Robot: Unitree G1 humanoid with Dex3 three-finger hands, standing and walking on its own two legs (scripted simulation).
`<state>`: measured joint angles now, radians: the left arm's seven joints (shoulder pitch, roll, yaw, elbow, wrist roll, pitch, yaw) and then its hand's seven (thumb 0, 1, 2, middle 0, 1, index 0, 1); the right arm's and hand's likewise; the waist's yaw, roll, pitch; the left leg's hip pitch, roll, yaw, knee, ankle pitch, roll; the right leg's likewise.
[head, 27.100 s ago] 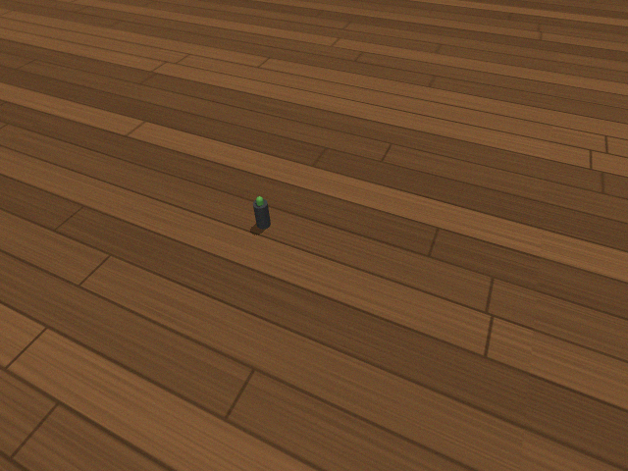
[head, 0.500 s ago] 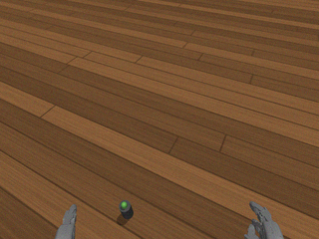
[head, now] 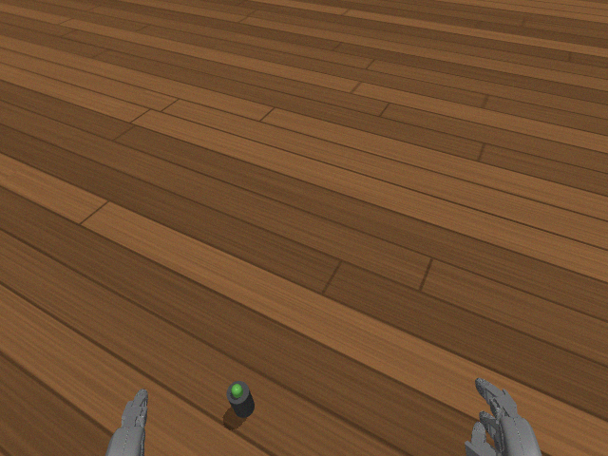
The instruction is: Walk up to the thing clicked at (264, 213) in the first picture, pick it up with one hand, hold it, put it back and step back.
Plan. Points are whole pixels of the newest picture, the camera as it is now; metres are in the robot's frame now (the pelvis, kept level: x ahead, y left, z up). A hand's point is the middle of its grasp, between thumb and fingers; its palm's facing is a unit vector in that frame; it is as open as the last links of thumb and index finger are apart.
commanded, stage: home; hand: left
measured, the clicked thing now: (240, 397) +0.43 +0.21 -0.64
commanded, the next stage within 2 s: stand in 0.52 s
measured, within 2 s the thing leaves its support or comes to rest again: neither
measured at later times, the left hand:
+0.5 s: hand out of the picture +0.17 +0.19 -0.06, palm faces +0.11 -0.95 -0.28, open 17.6 cm
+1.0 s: hand out of the picture +0.17 +0.20 -0.07, palm faces +0.05 -0.95 -0.31, open 11.2 cm
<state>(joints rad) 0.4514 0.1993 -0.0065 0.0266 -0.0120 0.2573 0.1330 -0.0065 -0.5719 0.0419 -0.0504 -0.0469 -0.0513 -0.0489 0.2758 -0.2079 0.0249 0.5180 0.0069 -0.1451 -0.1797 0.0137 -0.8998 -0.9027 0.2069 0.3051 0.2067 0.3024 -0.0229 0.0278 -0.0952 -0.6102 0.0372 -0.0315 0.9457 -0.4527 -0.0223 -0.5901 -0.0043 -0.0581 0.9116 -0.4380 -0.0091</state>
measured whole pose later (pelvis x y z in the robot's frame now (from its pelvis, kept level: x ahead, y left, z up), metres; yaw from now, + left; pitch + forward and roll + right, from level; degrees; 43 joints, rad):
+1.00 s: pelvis +0.00 +0.01 +0.00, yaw +0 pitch +4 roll -1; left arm 0.39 0.22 -0.01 0.15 0.03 0.17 0.10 0.00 0.27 0.74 -0.19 -0.28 -0.19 -0.28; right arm 0.25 -0.21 0.02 0.59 -0.05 -0.14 -0.14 0.01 -0.90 -0.90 0.21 0.30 0.21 0.30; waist -0.01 0.01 -0.05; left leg -0.56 0.02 -0.01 0.93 -0.45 0.00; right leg -0.54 -0.02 -0.04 0.89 -0.43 0.00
